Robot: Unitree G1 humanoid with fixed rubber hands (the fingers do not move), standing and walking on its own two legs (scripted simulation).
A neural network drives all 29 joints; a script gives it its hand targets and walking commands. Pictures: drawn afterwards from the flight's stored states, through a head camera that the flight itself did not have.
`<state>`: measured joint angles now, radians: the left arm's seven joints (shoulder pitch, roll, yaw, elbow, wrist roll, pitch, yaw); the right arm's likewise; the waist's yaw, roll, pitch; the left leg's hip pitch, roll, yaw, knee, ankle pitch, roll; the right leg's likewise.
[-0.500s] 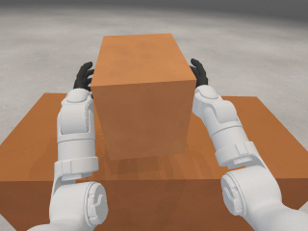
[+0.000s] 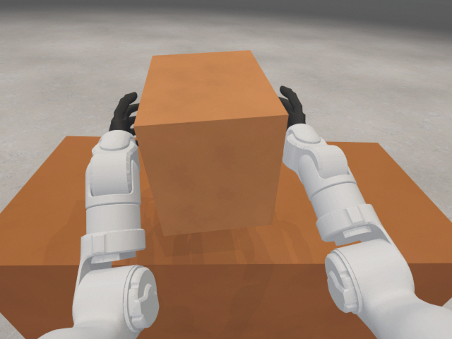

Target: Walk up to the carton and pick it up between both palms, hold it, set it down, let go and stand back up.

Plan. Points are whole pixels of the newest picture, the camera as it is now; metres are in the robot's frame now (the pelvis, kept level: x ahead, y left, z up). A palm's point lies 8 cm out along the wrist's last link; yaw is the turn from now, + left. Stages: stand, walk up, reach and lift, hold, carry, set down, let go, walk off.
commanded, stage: hold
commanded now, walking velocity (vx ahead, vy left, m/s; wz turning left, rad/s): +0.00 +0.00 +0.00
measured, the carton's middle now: (209, 136) +0.41 +0.01 +0.22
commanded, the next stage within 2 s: none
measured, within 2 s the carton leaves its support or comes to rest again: neither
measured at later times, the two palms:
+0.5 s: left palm (121, 138) +0.37 +0.15 +0.25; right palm (292, 132) +0.37 -0.13 +0.25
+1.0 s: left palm (123, 136) +0.37 +0.15 +0.25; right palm (294, 129) +0.37 -0.14 +0.26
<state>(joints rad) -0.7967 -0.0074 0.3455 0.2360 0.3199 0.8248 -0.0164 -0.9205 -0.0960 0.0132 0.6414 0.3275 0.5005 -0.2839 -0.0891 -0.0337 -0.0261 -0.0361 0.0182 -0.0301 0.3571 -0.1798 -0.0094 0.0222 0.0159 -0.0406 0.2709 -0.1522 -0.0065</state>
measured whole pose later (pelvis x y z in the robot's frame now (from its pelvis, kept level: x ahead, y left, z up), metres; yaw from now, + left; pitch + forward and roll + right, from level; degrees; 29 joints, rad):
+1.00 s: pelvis +0.00 +0.00 +0.00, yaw +0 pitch -8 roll -1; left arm -0.81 -0.01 0.34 0.25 0.31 0.82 -0.01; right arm -0.93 -0.10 0.01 0.64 0.34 0.51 -0.29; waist -0.09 -0.02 -0.03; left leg -0.05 0.02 -0.03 0.37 -0.18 -0.01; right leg 0.01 0.02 -0.03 0.28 -0.15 -0.01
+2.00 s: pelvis +0.00 +0.00 +0.00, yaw +0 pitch -8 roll -1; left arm -0.81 0.00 0.35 0.26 0.31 0.83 -0.01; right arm -0.95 -0.11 0.01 0.65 0.34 0.53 -0.29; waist -0.09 -0.03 -0.04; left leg -0.05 0.02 -0.04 0.37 -0.18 -0.01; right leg 0.02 0.02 -0.03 0.28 -0.15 -0.01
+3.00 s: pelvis +0.00 +0.00 +0.00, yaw +0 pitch -8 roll -1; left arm -0.81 0.00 0.34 0.24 0.31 0.84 -0.02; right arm -0.92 -0.10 0.01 0.62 0.34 0.52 -0.30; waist -0.10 -0.03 -0.04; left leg -0.05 0.01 -0.05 0.36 -0.18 -0.01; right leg 0.01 0.02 -0.02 0.28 -0.16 -0.01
